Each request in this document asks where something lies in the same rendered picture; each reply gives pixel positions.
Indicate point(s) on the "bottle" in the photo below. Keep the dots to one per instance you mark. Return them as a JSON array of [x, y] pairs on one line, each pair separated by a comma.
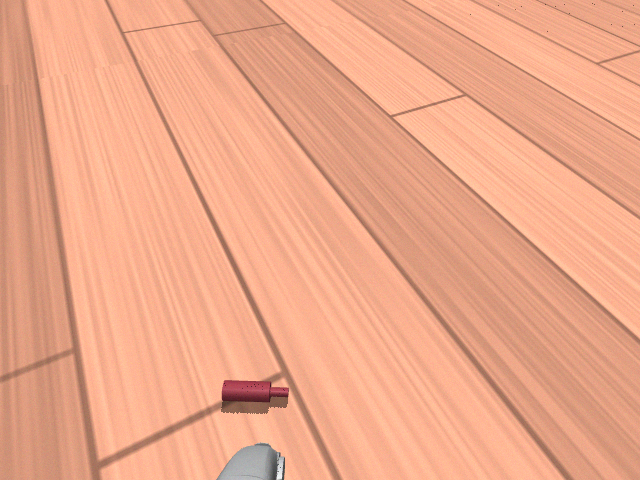
[[251, 391]]

